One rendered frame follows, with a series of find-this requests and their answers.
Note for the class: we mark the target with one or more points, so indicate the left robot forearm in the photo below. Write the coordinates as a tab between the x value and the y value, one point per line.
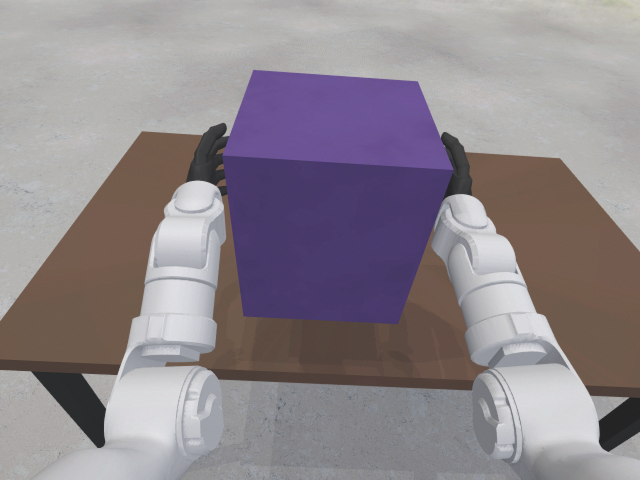
176	320

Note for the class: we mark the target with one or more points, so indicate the table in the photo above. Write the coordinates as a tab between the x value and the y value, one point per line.
581	271

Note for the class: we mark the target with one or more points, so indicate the left robot upper arm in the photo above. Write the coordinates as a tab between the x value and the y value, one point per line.
159	421

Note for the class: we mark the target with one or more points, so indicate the robot right hand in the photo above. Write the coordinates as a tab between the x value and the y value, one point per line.
461	181

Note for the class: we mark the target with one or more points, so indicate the carton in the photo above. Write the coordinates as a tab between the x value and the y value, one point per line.
334	184

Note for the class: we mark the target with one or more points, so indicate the right robot upper arm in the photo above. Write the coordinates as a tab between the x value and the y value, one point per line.
539	420

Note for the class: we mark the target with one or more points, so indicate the robot left hand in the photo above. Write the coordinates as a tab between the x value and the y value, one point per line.
203	166

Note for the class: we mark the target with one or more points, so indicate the right robot forearm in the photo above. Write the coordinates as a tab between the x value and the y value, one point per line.
503	327

